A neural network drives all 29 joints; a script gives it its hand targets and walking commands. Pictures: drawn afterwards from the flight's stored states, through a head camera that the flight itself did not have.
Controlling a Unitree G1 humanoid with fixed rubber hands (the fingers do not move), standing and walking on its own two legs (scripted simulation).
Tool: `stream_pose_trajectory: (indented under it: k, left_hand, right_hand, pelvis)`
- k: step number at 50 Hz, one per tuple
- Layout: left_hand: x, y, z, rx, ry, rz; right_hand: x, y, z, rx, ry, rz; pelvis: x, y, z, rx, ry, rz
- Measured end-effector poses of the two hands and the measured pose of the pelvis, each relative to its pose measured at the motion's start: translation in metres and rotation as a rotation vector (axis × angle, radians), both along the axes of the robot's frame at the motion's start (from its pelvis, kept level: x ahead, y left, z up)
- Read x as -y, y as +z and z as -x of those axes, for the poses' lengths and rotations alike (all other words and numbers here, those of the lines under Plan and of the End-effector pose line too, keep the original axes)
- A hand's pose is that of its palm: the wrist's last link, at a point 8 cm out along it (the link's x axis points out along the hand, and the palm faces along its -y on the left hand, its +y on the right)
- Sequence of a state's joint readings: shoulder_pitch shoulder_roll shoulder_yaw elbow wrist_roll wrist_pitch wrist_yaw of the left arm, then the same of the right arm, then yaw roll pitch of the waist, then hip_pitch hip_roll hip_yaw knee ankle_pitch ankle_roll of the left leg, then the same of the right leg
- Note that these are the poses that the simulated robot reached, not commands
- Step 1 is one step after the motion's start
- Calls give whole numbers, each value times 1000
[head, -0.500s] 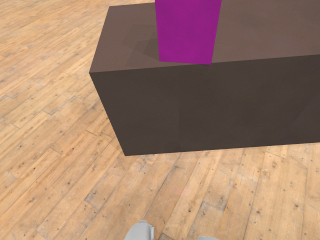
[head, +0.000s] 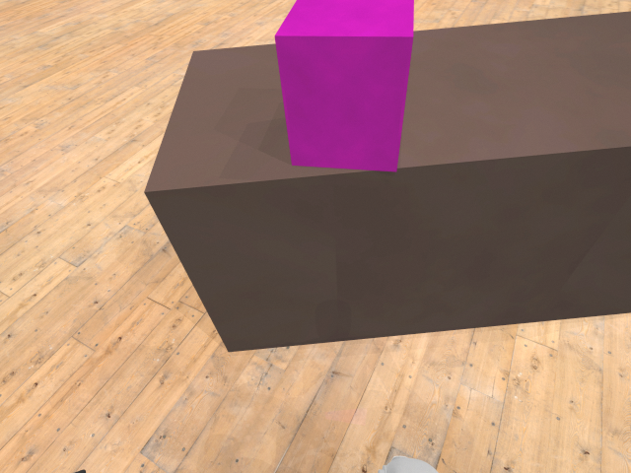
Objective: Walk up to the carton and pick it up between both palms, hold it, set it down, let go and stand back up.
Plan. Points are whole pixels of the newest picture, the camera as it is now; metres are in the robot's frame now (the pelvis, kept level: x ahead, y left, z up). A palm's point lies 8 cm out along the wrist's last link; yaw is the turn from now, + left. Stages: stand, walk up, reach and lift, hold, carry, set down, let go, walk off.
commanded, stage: walk up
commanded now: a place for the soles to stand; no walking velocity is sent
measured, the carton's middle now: (349, 84) +0.77 -0.05 +0.12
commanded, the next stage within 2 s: none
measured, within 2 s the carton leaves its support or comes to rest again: neither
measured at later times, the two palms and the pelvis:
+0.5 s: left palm out of the picture +0.10 +0.29 -0.13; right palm out of the picture +0.07 -0.29 -0.12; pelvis +0.04 +0.02 +0.00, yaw +0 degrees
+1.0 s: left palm out of the picture +0.11 +0.30 -0.12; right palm out of the picture +0.06 -0.30 -0.12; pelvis +0.03 +0.00 +0.00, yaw +1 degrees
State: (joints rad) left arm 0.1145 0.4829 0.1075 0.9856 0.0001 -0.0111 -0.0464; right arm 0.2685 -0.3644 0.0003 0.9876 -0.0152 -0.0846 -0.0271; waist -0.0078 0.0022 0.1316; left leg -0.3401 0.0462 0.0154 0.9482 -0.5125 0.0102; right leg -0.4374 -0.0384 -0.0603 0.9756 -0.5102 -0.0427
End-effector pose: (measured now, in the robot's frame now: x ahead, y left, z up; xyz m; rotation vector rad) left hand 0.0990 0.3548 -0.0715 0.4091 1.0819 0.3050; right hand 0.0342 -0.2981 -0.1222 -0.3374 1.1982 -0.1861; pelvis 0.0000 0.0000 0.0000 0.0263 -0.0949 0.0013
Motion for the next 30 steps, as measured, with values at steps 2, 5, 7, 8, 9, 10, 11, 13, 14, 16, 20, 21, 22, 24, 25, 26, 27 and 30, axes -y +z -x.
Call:
stream_pose_trajectory:
  k: [2, 5, 7, 8, 9, 10, 11, 13, 14, 16, 20, 21, 22, 24, 25, 26, 27, 30]
  left_hand:
    - [13, -6, -4, 5, 3, -10]
    - [40, -13, 1, -29, 24, 28]
    - [59, -20, 4, -55, 40, 60]
    - [67, -23, 5, -67, 48, 77]
    - [76, -26, 6, -76, 54, 95]
    - [84, -30, 7, -84, 60, 113]
    - [91, -34, 8, -91, 64, 131]
    - [102, -41, 9, -103, 72, 166]
    - [106, -45, 9, -107, 75, 182]
    - [111, -51, 8, -112, 79, 211]
    - [103, -59, 6, -116, 79, 241]
    - [98, -61, 5, -116, 78, 243]
    - [91, -63, 4, -117, 76, 243]
    - [76, -63, -2, -121, 68, 234]
    - [69, -61, -6, -119, 63, 226]
    - [61, -58, -10, -116, 58, 215]
    - [53, -55, -16, -108, 54, 202]
    - [31, -43, -31, -73, 39, 152]
  right_hand:
    - [9, -11, -8, -9, -7, -14]
    - [17, -13, -18, -22, -24, -28]
    - [20, -12, -22, -35, -29, -31]
    - [21, -11, -24, -44, -30, -32]
    - [22, -11, -25, -53, -30, -32]
    - [22, -11, -26, -60, -30, -31]
    - [22, -11, -27, -65, -30, -29]
    - [22, -10, -29, -73, -30, -21]
    - [21, -9, -30, -75, -30, -14]
    - [18, -7, -32, -78, -30, 0]
    - [7, -3, -34, -82, -28, 26]
    - [3, -1, -34, -82, -27, 32]
    - [-1, 0, -34, -82, -26, 39]
    - [-8, 5, -34, -76, -19, 52]
    - [-11, 7, -34, -70, -19, 56]
    - [-13, 10, -35, -66, -19, 59]
    - [-14, 12, -35, -63, -17, 63]
    - [-14, 18, -36, -61, -2, 74]
  pelvis:
    - [11, -6, -7, 10, 4, 0]
    - [20, -4, -18, 0, 1, 0]
    - [24, -1, -24, -14, 1, -4]
    - [25, 0, -26, -20, 1, -5]
    - [26, 0, -29, -25, 1, -6]
    - [26, 1, -31, -29, 0, -5]
    - [26, 1, -33, -32, 0, -4]
    - [24, 0, -36, -36, -3, 1]
    - [23, 0, -37, -38, -4, 5]
    - [18, -1, -39, -41, -5, 14]
    - [4, -3, -42, -45, -5, 35]
    - [0, -3, -42, -45, -5, 42]
    - [-5, -4, -42, -45, -5, 48]
    - [-13, -3, -42, -41, -8, 50]
    - [-16, -2, -42, -37, -9, 54]
    - [-18, -1, -42, -33, -9, 58]
    - [-20, 1, -42, -30, -7, 61]
    - [-21, 5, -40, -33, 1, 67]
